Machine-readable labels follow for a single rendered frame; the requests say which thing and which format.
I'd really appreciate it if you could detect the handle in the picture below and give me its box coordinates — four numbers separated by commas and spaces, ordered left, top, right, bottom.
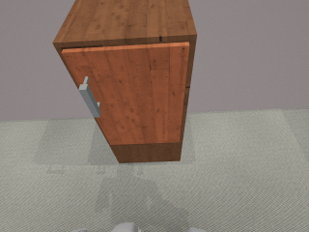
78, 76, 101, 118

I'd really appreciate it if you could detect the cupboard door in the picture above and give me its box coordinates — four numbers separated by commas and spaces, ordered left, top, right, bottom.
61, 42, 190, 145

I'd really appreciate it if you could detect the robot left thigh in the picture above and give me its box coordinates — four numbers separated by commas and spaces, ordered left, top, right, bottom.
111, 222, 142, 232

